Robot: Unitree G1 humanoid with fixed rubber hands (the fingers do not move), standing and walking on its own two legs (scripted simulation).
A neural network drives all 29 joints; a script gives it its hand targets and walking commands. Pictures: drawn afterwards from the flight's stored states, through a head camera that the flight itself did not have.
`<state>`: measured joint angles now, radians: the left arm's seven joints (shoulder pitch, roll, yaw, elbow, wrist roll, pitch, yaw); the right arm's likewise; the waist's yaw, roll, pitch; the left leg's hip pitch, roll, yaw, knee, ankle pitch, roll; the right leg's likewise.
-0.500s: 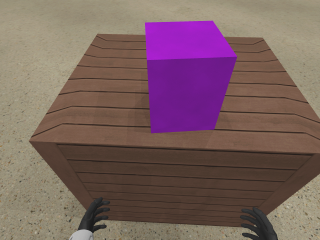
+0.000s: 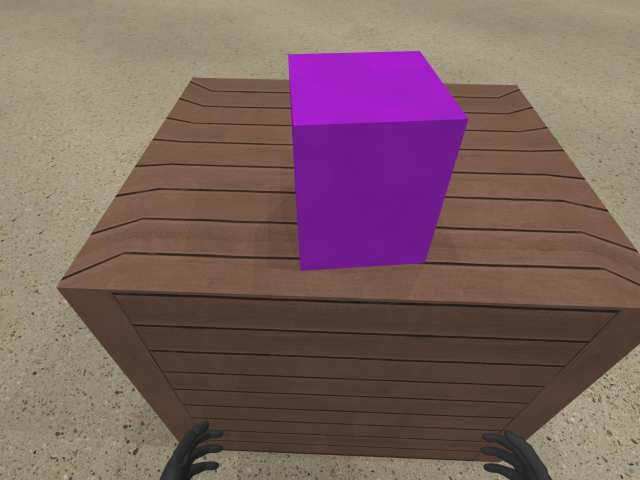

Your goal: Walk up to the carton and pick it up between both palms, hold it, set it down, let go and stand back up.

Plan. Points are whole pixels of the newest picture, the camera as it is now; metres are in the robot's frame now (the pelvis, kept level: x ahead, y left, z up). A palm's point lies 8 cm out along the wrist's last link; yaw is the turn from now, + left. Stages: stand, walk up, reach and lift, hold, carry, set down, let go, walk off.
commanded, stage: let go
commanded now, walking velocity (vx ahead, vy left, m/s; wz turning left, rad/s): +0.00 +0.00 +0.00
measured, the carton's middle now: (359, 162) +0.54 -0.02 +0.13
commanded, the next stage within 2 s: stand in 0.16 s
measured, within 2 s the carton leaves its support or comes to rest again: neither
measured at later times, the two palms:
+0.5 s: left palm out of the picture +0.13 +0.25 -0.06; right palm out of the picture +0.14 -0.31 -0.10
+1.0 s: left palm (198, 429) +0.22 +0.19 -0.07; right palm (608, 467) +0.19 -0.36 -0.12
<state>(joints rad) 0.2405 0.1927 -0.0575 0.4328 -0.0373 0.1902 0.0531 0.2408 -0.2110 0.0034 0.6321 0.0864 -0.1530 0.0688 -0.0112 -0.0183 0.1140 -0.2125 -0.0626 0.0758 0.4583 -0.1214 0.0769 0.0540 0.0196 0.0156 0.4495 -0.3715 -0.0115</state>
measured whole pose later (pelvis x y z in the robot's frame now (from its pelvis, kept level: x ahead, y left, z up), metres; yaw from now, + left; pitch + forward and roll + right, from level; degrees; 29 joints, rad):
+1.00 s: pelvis +0.09 -0.07 -0.01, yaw -1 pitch -2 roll +5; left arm 0.27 0.31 0.01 0.55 -0.04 -0.02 0.02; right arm 0.24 -0.34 -0.10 0.63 0.03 0.03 0.04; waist -0.02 -0.01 0.11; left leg -0.26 -0.05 0.09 0.61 -0.31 0.03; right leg -0.15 0.02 0.05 0.69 -0.50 -0.08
